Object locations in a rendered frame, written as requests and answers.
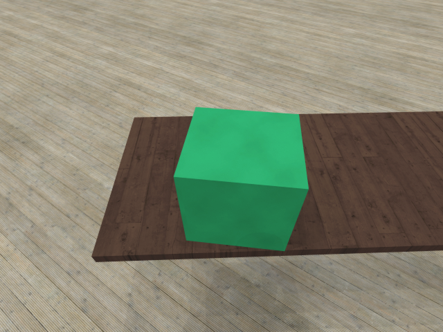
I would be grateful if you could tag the carton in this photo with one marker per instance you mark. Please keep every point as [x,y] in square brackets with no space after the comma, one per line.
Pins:
[241,178]

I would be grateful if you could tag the table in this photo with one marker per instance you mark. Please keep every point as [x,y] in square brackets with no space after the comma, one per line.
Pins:
[375,185]

